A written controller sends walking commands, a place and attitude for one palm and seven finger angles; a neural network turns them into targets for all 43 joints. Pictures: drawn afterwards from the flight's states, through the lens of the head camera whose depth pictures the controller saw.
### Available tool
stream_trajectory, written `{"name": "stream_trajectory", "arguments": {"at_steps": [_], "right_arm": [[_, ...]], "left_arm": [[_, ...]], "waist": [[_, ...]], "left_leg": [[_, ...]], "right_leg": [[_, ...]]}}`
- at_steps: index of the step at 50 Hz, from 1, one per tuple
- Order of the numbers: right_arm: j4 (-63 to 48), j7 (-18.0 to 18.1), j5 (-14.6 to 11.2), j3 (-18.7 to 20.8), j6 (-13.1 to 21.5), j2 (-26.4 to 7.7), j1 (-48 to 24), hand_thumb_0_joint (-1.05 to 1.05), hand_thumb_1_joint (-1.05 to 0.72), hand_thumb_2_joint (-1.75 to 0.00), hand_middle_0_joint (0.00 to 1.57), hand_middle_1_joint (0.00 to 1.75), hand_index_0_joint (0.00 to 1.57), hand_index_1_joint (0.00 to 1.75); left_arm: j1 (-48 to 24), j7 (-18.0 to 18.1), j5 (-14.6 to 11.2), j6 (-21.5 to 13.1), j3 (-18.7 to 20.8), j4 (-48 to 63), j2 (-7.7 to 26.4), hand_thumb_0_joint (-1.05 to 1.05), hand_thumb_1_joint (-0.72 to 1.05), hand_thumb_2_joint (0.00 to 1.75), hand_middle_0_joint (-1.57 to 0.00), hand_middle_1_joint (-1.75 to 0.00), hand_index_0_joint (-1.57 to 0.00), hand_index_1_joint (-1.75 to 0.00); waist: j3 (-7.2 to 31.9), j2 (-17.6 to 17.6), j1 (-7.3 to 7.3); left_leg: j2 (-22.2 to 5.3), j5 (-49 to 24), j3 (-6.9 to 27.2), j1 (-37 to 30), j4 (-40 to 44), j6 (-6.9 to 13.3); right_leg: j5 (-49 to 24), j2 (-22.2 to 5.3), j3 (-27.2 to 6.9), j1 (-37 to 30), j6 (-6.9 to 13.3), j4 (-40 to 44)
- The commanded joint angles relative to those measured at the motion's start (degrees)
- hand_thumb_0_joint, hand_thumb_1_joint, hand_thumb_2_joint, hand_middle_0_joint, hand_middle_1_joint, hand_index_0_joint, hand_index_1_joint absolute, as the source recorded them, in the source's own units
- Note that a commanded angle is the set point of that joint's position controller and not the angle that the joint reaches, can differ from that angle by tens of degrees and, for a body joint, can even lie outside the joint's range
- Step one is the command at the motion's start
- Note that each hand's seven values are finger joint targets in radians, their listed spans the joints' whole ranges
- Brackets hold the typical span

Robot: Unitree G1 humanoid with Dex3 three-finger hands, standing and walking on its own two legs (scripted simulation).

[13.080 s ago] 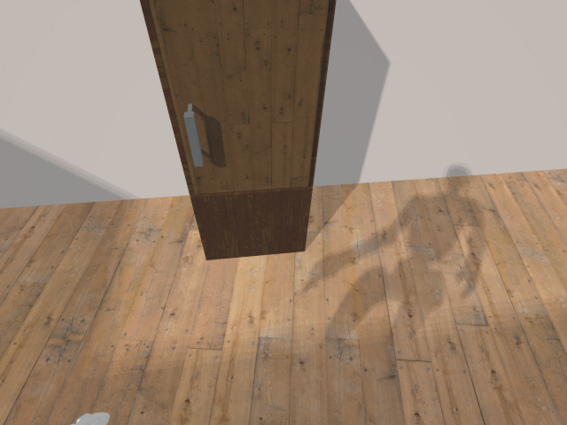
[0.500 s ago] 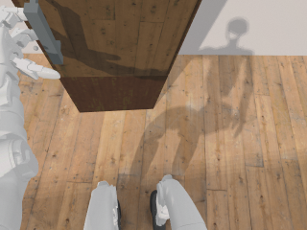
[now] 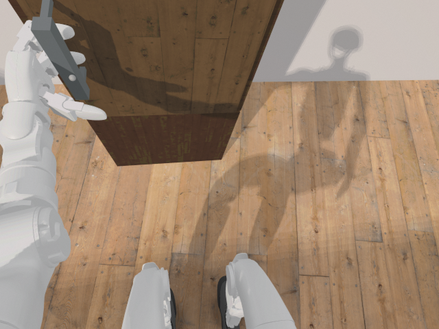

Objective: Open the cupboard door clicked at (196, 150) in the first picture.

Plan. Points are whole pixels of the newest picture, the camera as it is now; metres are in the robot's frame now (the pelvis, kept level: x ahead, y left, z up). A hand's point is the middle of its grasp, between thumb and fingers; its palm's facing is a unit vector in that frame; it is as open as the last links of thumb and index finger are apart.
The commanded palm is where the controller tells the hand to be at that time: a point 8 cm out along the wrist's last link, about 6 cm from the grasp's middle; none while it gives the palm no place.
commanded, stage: slide the fingers in behind the handle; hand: left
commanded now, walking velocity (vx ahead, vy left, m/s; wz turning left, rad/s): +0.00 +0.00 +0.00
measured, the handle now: (66, 54) +0.58 +0.22 +0.04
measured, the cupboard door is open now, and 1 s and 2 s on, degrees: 0 0 12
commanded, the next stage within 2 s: close the thumb around the handle in 0.66 s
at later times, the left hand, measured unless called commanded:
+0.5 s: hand (81, 78) +0.53 +0.19 +0.04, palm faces +0.04 -1.00 -0.02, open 14.1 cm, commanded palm +0.51 +0.22 +0.04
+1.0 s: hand (81, 78) +0.53 +0.19 +0.04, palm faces +0.05 -1.00 -0.01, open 12.4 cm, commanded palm +0.51 +0.22 +0.04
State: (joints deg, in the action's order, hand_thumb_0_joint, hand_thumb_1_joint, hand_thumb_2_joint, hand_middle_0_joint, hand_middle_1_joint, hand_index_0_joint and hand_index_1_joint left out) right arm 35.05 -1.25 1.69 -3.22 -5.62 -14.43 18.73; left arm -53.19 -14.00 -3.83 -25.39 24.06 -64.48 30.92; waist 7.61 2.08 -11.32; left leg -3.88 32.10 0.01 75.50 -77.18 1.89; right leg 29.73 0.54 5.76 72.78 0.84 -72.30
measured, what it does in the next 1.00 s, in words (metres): stands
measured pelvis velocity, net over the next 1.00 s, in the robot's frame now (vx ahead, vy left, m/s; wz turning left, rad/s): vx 0.00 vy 0.00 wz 0.00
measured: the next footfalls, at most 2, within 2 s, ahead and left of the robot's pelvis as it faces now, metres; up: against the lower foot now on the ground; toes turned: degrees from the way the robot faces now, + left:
none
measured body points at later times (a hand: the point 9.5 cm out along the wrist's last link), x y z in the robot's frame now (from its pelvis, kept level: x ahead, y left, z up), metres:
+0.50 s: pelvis +0.00 +0.00 +0.00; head +0.17 +0.03 +0.42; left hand +0.52 +0.24 +0.04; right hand +0.02 -0.26 -0.11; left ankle +0.02 +0.10 -0.61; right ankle +0.03 -0.12 -0.61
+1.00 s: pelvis +0.00 +0.00 +0.00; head +0.18 +0.04 +0.41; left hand +0.52 +0.24 +0.04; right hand +0.01 -0.26 -0.11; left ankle +0.02 +0.10 -0.61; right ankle +0.03 -0.12 -0.61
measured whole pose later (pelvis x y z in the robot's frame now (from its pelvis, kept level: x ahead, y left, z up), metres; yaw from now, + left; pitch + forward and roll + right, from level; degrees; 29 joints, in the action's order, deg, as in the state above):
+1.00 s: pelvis +0.00 +0.00 +0.00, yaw +0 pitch +30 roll -5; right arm 35.8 -1.6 2.3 -2.9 -5.8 -14.3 18.9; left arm -53.8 -10.1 -3.1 -26.9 22.7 -66.4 28.5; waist 8.0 2.2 -11.6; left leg -3.5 32.0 -0.2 75.2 -76.9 2.1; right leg 29.7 0.4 5.4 72.5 0.6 -72.1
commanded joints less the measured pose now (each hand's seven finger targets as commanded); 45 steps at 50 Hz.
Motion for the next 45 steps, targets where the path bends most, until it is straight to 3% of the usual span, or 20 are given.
{"name": "stream_trajectory", "arguments": {"at_steps": [1, 2, 6, 7, 9, 13, 14, 17, 18, 21, 24, 26, 30, 32, 33, 35, 38, 40, 42, 45], "right_arm": [[-1.4, 0.7, 0.1, 4.2, 0.4, -11.4, 11.5, 0.00, -0.90, -0.90, 0.20, 0.30, 0.20, 0.30], [-1.5, 0.7, 0.2, 4.2, 0.4, -11.2, 11.2, 0.00, -0.90, -0.90, 0.20, 0.30, 0.20, 0.30], [-1.5, 0.6, 0.4, 4.3, 0.7, -11.0, 11.2, 0.00, -0.90, -0.90, 0.20, 0.30, 0.20, 0.30], [-1.5, 0.5, 0.4, 4.3, 0.7, -10.9, 11.0, 0.00, -0.90, -0.90, 0.20, 0.30, 0.20, 0.30], [-1.6, 0.4, 0.4, 4.4, 0.8, -11.0, 10.9, 0.00, -0.90, -0.90, 0.20, 0.30, 0.20, 0.30], [-1.8, 0.3, 0.2, 4.4, 0.6, -10.9, 10.8, 0.00, -0.90, -0.90, 0.20, 0.30, 0.20, 0.30], [-1.8, 0.3, 0.3, 4.4, 0.5, -11.1, 10.9, 0.00, -0.90, -0.90, 0.20, 0.30, 0.20, 0.30], [-1.8, 0.2, 0.4, 4.6, 0.5, -11.0, 10.8, 0.00, -0.90, -0.90, 0.20, 0.30, 0.20, 0.30], [-1.6, 0.2, 0.3, 4.6, 0.5, -11.0, 10.8, 0.00, -0.90, -0.90, 0.20, 0.30, 0.20, 0.30], [-1.2, 0.3, 0.3, 4.5, 0.6, -11.0, 10.8, 0.00, -0.90, -0.90, 0.20, 0.30, 0.20, 0.30], [-1.3, 0.3, 0.4, 4.5, 0.6, -11.1, 10.9, 0.00, -0.90, -0.90, 0.20, 0.30, 0.20, 0.30], [-1.0, 0.4, 0.4, 4.4, 0.6, -11.3, 11.1, 0.00, -0.90, -0.90, 0.20, 0.30, 0.20, 0.30], [-1.2, 0.4, 0.6, 4.4, 0.7, -11.3, 11.0, 0.00, -0.90, -0.90, 0.20, 0.30, 0.20, 0.30], [-1.2, 0.4, 0.7, 4.5, 0.5, -11.4, 11.3, 0.00, -0.90, -0.90, 0.20, 0.30, 0.20, 0.30], [-1.2, 0.2, 0.6, 4.6, 0.4, -11.2, 11.1, 0.00, -0.90, -0.90, 0.20, 0.30, 0.20, 0.30], [-1.0, 0.2, 0.6, 4.6, 0.3, -11.4, 11.2, 0.00, -0.90, -0.90, 0.20, 0.30, 0.20, 0.30], [-0.9, 0.4, 0.5, 4.4, 0.3, -11.4, 11.2, 0.00, -0.90, -0.90, 0.20, 0.30, 0.20, 0.30], [-1.1, 0.5, 0.6, 4.3, 0.3, -11.4, 11.2, 0.00, -0.90, -0.90, 0.20, 0.30, 0.20, 0.30], [-0.9, 0.4, 0.8, 4.4, 0.4, -11.4, 11.3, 0.00, -0.90, -0.90, 0.20, 0.30, 0.20, 0.30], [-1.0, 0.2, 0.8, 4.6, 0.3, -11.2, 11.1, 0.00, -0.90, -0.90, 0.20, 0.30, 0.20, 0.30]], "left_arm": [[-23.5, 0.6, -1.2, -3.4, 1.4, 10.8, 12.8, 0.00, -0.50, 0.30, -0.30, -1.20, -0.30, -1.20], [-24.5, 0.9, -0.8, -3.7, 0.4, 11.9, 11.7, 0.00, -0.50, 0.30, -0.30, -1.20, -0.30, -1.20], [-24.6, 2.1, -0.4, -5.0, 1.6, 12.4, 13.0, 0.00, -0.50, 0.30, -0.30, -1.20, -0.30, -1.20], [-24.0, 2.1, -0.2, -5.1, 0.0, 11.7, 10.9, 0.00, -0.50, 0.30, -0.30, -1.20, -0.30, -1.20], [-23.1, 2.3, -0.4, -5.3, 0.9, 12.1, 11.5, 0.00, -0.50, 0.30, -0.30, -1.20, -0.30, -1.20], [-22.8, 2.2, -0.4, -4.8, -0.3, 10.6, 9.9, 0.00, -0.50, 0.30, -0.30, -1.20, -0.30, -1.20], [-22.1, 2.4, -0.2, -4.9, 1.1, 10.6, 11.8, 0.00, -0.50, 0.30, -0.30, -1.20, -0.30, -1.20], [-22.8, 2.5, -0.2, -5.3, -0.5, 11.8, 9.5, 0.00, -0.50, 0.30, -0.30, -1.20, -0.30, -1.20], [-23.0, 2.6, -0.5, -5.3, -0.7, 11.2, 9.0, 0.00, -0.50, 0.30, -0.30, -1.20, -0.30, -1.20], [-24.7, 2.6, -0.4, -5.6, -1.3, 10.2, 8.7, 0.00, -0.50, 0.30, -0.30, -1.20, -0.30, -1.20], [-24.6, 2.8, -0.1, -5.6, -1.8, 9.8, 8.2, 0.00, -0.50, 0.30, -0.30, -1.20, -0.30, -1.20], [-25.2, 3.0, -0.1, -5.4, -1.0, 8.3, 9.3, 0.00, -0.50, 0.30, -0.30, -1.20, -0.30, -1.20], [-26.6, 3.0, 0.1, -5.6, -1.4, 10.0, 9.0, 0.00, -0.50, 0.30, -0.30, -1.20, -0.30, -1.20], [-25.7, 3.0, 0.4, -6.1, -0.5, 11.0, 10.4, 0.00, -0.50, 0.30, -0.30, -1.20, -0.30, -1.20], [-25.5, 2.9, 0.1, -5.7, -2.5, 10.5, 7.5, 0.00, -0.50, 0.30, -0.30, -1.20, -0.30, -1.20], [-25.4, 3.2, 0.0, -5.4, -1.1, 9.8, 9.2, 0.00, -0.50, 0.30, -0.30, -1.20, -0.30, -1.20], [-26.1, 3.4, 0.1, -5.0, -1.4, 9.2, 9.0, 0.00, -0.50, 0.30, -0.30, -1.20, -0.30, -1.20], [-26.1, 3.5, 0.4, -4.9, -0.5, 9.3, 10.5, 0.00, -0.39, 0.35, -0.31, -1.21, -0.31, -1.21], [-27.3, 3.5, 0.5, -5.5, -1.1, 10.8, 9.7, 0.00, -0.28, 0.40, -0.32, -1.22, -0.32, -1.22], [-24.8, 3.5, 0.0, -5.8, -1.2, 11.1, 8.7, 0.00, -0.11, 0.47, -0.33, -1.24, -0.33, -1.24]], "waist": [[32.3, 8.5, -0.74], [32.9, 9.6, -0.92], [33.1, 8.9, -0.66], [33.2, 9.6, -0.92], [34.0, 9.4, -0.18], [31.7, 8.6, -0.72], [32.3, 8.7, -0.09], [33.4, 10.5, -0.42], [32.9, 8.6, -0.80], [30.9, 8.8, -1.54], [32.2, 9.2, -1.26], [30.5, 8.0, -1.78], [33.0, 9.5, -1.65], [35.2, 11.6, -0.65], [34.6, 11.1, -1.37], [33.4, 9.4, -1.23], [31.9, 8.8, -1.82], [31.8, 8.5, -1.42], [33.7, 10.9, -1.60], [34.5, 11.0, -0.86]], "left_leg": [[1.7, -25.3, 4.6, -27.4, 7.6, 0.0], [1.6, -25.1, 4.6, -28.0, 7.7, -0.2], [1.8, -25.1, 4.3, -27.3, 7.4, -0.1], [1.8, -25.6, 4.3, -28.3, 7.6, -0.2], [1.9, -25.4, 4.2, -28.0, 7.7, -0.3], [1.9, -23.7, 3.8, -26.3, 7.9, -0.2], [1.9, -24.3, 4.0, -26.6, 7.9, -0.2], [1.7, -26.1, 4.5, -29.9, 8.2, -0.5], [1.8, -25.2, 4.6, -29.0, 8.1, -0.4], [1.8, -23.7, 4.7, -28.1, 8.1, -0.3], [1.9, -23.7, 4.8, -28.5, 8.0, -0.4], [1.8, -23.0, 5.0, -27.7, 8.0, -0.3], [1.9, -23.4, 5.0, -28.7, 7.7, -0.3], [1.7, -26.8, 5.5, -31.4, 7.9, -0.7], [1.6, -26.4, 5.7, -31.9, 7.9, -0.8], [1.7, -24.8, 5.5, -30.0, 8.0, -0.6], [1.6, -23.5, 5.4, -28.9, 8.1, -0.4], [1.8, -22.6, 5.2, -27.3, 8.1, -0.3], [1.6, -25.4, 5.7, -30.6, 8.0, -0.6], [1.5, -27.3, 5.7, -32.1, 8.1, -1.0]], "right_leg": [[-18.1, 2.1, -3.3, -14.1, 0.4, 7.8], [-17.7, 2.0, -3.3, -13.5, 0.4, 7.9], [-18.3, 2.1, -3.6, -14.8, 0.5, 7.7], [-18.4, 2.1, -3.5, -14.1, 0.5, 7.7], [-18.5, 2.1, -3.6, -15.4, 0.5, 7.8], [-17.9, 2.0, -3.6, -15.0, 0.4, 8.1], [-18.1, 2.1, -3.6, -15.3, 0.5, 7.8], [-18.1, 2.0, -3.2, -13.3, 0.6, 7.8], [-17.8, 2.1, -3.2, -13.6, 0.4, 7.9], [-16.3, 2.1, -3.3, -12.0, 0.6, 8.0], [-15.9, 2.0, -3.2, -12.0, 0.5, 7.9], [-15.2, 2.1, -3.0, -11.1, 0.6, 7.8], [-15.4, 2.0, -3.1, -11.4, 0.6, 7.7], [-17.0, 2.0, -2.9, -11.4, 0.8, 7.0], [-16.4, 2.0, -2.7, -10.1, 0.7, 7.3], [-15.8, 2.1, -2.8, -11.2, 0.6, 7.6], [-15.1, 2.1, -2.8, -10.7, 0.5, 7.9], [-14.8, 2.1, -3.0, -12.0, 0.6, 7.8], [-16.0, 2.0, -2.7, -10.4, 0.7, 7.3], [-17.0, 2.1, -2.6, -10.9, 0.7, 7.5]]}}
